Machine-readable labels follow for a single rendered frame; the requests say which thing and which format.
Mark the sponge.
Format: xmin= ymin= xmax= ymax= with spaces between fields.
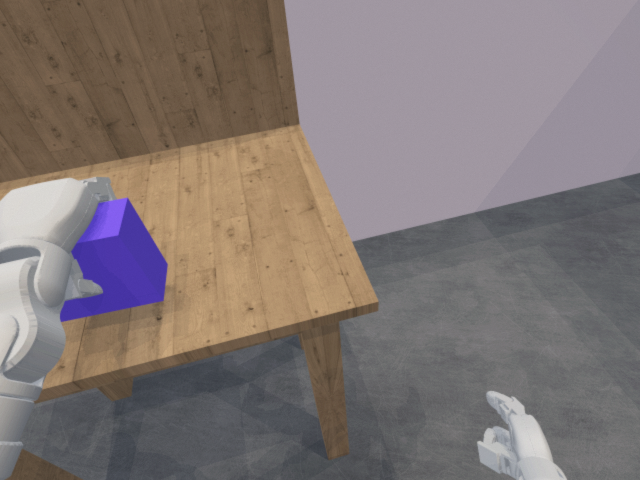
xmin=60 ymin=198 xmax=168 ymax=322

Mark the table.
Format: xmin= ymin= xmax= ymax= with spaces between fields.
xmin=0 ymin=0 xmax=379 ymax=480

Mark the left robot forearm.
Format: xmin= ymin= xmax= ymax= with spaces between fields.
xmin=0 ymin=238 xmax=72 ymax=480

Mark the right robot forearm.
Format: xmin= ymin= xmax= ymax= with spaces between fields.
xmin=515 ymin=457 xmax=567 ymax=480

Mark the robot left hand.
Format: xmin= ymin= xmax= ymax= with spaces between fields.
xmin=0 ymin=177 xmax=117 ymax=301

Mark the robot right hand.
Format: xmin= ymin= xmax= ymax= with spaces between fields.
xmin=477 ymin=391 xmax=554 ymax=479

